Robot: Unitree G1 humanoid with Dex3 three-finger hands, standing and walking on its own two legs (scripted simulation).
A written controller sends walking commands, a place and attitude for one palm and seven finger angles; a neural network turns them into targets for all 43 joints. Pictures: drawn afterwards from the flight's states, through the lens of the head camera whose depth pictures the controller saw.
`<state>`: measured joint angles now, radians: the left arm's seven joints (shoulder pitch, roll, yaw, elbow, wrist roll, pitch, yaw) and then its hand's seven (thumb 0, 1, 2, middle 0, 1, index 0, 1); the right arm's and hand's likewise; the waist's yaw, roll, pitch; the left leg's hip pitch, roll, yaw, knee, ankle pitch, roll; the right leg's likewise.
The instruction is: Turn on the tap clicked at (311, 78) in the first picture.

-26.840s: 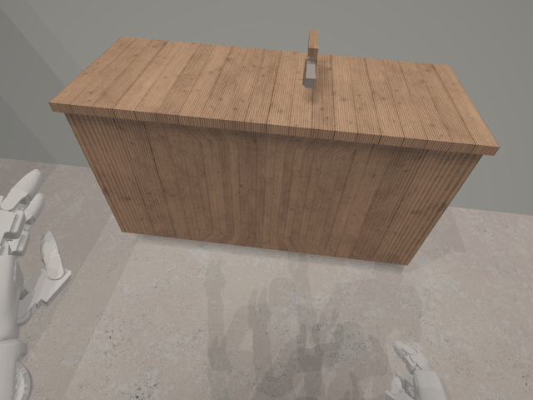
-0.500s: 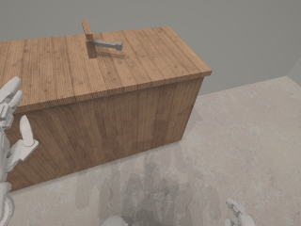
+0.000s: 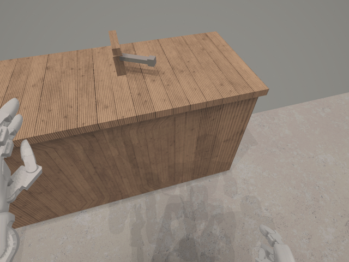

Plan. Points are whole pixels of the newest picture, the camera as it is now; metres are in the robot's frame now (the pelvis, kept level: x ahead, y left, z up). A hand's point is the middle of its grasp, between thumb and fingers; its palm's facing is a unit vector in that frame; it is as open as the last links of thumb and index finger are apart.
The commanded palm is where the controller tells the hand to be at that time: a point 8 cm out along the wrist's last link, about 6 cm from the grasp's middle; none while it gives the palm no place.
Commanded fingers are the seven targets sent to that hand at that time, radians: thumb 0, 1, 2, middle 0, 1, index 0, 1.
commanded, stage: shuffle to correct the standing spot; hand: left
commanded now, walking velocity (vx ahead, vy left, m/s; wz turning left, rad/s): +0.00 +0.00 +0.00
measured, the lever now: (151, 61) +0.75 +0.16 +0.05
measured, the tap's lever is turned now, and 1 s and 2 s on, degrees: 60 60 60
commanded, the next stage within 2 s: come to a stop and stand still in 1.46 s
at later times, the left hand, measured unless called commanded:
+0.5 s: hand (60, 134) +0.29 +0.25 +0.17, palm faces +0.44 -0.83 -0.33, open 7.4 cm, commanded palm +0.24 +0.28 +0.18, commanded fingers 0.00 0.90 0.90 -0.20 -0.30 -0.20 -0.30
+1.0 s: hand (115, 96) +0.41 +0.18 +0.17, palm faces +0.41 -0.85 -0.33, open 7.4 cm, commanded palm +0.34 +0.22 +0.18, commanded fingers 0.00 0.90 0.90 -0.20 -0.30 -0.20 -0.30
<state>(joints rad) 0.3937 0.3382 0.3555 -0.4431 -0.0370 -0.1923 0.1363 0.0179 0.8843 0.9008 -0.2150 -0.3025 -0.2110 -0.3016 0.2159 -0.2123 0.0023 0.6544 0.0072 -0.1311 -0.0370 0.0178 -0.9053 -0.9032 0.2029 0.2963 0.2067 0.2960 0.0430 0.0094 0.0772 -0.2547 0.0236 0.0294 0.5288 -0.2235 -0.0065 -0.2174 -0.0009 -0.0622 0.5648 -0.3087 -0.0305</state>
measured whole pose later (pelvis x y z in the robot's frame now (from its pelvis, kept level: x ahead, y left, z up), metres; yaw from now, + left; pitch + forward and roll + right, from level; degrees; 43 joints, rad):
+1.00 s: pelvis +0.18 -0.06 -0.02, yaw +0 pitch -3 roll +0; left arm 0.39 0.35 0.37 -0.58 -0.05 -0.17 0.14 0.02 0.88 0.90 -0.21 -0.30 -0.21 -0.30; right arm 0.15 -0.23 0.00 0.63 0.01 -0.08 -0.04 0.02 -0.91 -0.90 0.20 0.30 0.21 0.30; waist 0.02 -0.04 0.11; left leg -0.37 0.07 0.07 0.79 -0.42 0.01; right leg -0.40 -0.04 -0.10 0.69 -0.25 -0.04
